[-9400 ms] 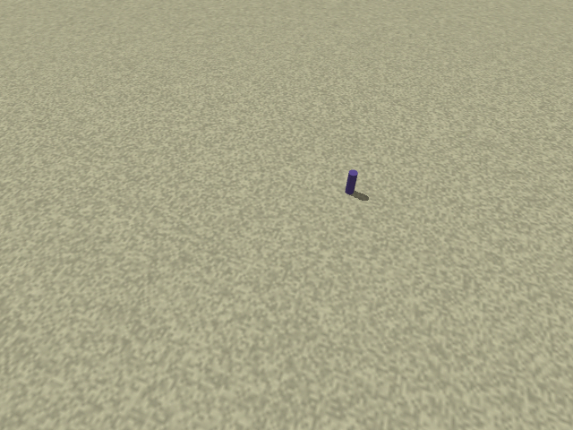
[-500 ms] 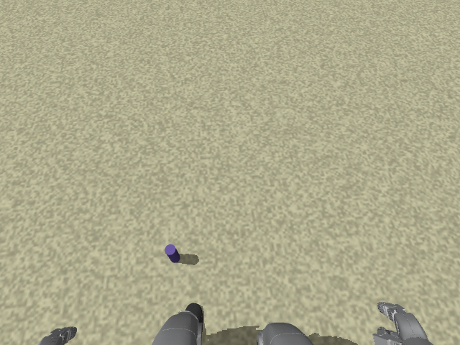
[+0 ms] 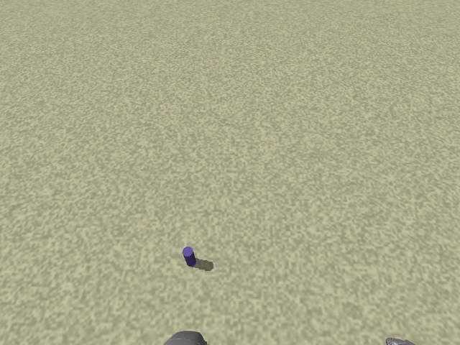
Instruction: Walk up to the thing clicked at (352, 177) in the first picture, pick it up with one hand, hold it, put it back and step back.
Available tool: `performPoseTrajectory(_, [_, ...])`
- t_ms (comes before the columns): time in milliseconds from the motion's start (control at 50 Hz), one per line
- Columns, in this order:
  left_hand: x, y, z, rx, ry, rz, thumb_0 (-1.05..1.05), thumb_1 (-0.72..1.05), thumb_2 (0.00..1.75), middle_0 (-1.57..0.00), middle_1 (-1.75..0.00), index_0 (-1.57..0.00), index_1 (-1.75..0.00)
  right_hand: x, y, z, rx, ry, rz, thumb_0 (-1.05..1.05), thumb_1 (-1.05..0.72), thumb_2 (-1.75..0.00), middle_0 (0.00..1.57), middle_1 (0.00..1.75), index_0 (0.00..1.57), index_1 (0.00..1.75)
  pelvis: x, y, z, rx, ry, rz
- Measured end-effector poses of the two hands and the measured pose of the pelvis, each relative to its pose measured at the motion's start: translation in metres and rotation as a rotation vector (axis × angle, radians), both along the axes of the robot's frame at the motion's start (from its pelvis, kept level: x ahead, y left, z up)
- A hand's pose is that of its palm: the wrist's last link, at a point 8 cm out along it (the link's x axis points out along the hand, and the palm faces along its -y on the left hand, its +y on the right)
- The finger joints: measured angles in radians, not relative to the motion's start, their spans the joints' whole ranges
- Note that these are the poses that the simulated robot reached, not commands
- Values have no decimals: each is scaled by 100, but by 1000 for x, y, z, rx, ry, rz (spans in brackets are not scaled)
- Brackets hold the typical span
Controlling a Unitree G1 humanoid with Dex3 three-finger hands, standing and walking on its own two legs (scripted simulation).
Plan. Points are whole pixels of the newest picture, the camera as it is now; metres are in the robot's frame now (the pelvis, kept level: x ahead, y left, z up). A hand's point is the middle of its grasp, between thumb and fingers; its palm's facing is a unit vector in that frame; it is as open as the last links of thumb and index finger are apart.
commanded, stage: walk up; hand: left
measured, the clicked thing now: (189, 256) +0.49 +0.20 -0.71
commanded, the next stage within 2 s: stand in 1.02 s
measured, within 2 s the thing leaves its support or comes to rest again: neither
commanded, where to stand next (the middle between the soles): +0.08 +0.01 m, yaw -4 degrees
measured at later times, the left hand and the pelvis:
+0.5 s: hand out of the picture +0.11 +0.30 -0.15, palm faces -0.10 -0.91 -0.41, open 7.4 cm; pelvis +0.03 +0.03 -0.01, yaw -4 degrees
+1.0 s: hand (111, 315) +0.17 +0.25 -0.14, palm faces -0.14 -0.94 -0.32, open 7.4 cm; pelvis +0.02 +0.03 +0.01, yaw -7 degrees
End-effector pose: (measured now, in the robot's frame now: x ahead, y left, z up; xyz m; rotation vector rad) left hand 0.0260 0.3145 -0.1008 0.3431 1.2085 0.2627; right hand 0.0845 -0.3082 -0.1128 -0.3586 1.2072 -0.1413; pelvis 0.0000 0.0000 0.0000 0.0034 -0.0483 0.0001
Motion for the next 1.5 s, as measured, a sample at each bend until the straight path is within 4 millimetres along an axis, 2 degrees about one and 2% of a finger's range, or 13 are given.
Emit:
performPoseTrajectory(60, [-7, 19, -12, -9, 35, 6, 1, 90, 90, -20, -30, -21, -30, 23, 12, 9, -26, -98, 10, 1, -91, -90, 21, 30, 20, 30, 3, 15, -7, -7, -6, 0])
performPoseTrajectory(100, [-5, 28, -20, -15, 49, 13, 1, 90, 90, -20, -30, -21, -30, 32, 21, 14, -41, -146, 9, 1, -91, -90, 21, 30, 20, 30, 5, 24, -9, 8, -12, -13])
performPoseTrajectory(260, [28, 36, -23, -57, 43, -36, 1, 90, 90, -20, -30, -20, -30, 36, 46, 26, -31, -192, -22, 0, -91, -90, 21, 30, 20, 30, 20, 38, -1, -7, -9, -38])
performPoseTrajectory(340, [44, 35, -22, -45, 58, -65, 1, 90, 90, -20, -30, -20, -30, 33, 45, 19, -21, -170, -51, 0, -90, -90, 21, 30, 20, 30, 25, 39, -2, -7, -8, -60])
performPoseTrajectory(420, [62, 33, -19, -5, 59, -90, 1, 90, 90, -20, -30, -20, -30, 27, 36, 1, -6, -132, -91, 0, -90, -90, 21, 30, 21, 30, 29, 34, -9, 0, -6, -75])
performPoseTrajectory(540, [89, 22, -10, 19, 29, -133, 1, 90, 90, -20, -30, -20, -30, 15, 31, -16, 22, -59, -146, 1, -91, -90, 21, 30, 20, 30, 30, 28, -9, -8, 2, -83])
performPoseTrajectory(720, [146, 0, -5, -32, -73, -194, 1, 90, 90, -20, -30, -20, -30, -11, 34, -9, 27, -6, -181, 1, -91, -90, 21, 30, 20, 30, 30, 29, 0, 4, 1, -98])
performPoseTrajectory(820, [162, -12, -4, -69, -113, -210, 1, 90, 90, -20, -30, -20, -30, -19, 30, 0, 4, -7, -197, 1, -91, -90, 21, 30, 20, 30, 28, 29, 3, 4, -6, -106])
performPoseTrajectory(960, [153, -16, -6, -88, -86, -207, 1, 90, 90, -20, -30, -20, -30, -24, 23, 8, -14, -18, -206, 1, -91, -90, 21, 30, 20, 30, 23, 29, 7, 5, -11, -113])
performPoseTrajectory(1160, [104, -4, -6, -59, 21, -154, 1, 90, 90, -20, -30, -20, -30, -21, 26, 4, 12, -10, -189, 1, -91, -90, 21, 30, 20, 30, 23, 25, 10, 1, -10, -102])
performPoseTrajectory(1280, [84, 1, -4, -42, 48, -118, 1, 90, 90, -20, -30, -20, -30, -14, 29, 1, 33, -15, -169, 1, -91, -90, 21, 30, 20, 30, 25, 22, 11, 0, -10, -94])
performPoseTrajectory(1400, [77, 1, -4, -35, 65, -108, 1, 90, 90, -20, -30, -20, -30, -11, 30, -1, 41, -5, -160, 1, -91, -90, 21, 30, 20, 30, 27, 20, 11, 0, -1, -87])
performPoseTrajectory(1500, [81, -2, -4, -40, 61, -108, 1, 90, 90, -20, -30, -20, -30, -11, 28, -1, 36, 7, -159, 1, -91, -90, 21, 30, 20, 30, 30, 18, 12, 0, 3, -84])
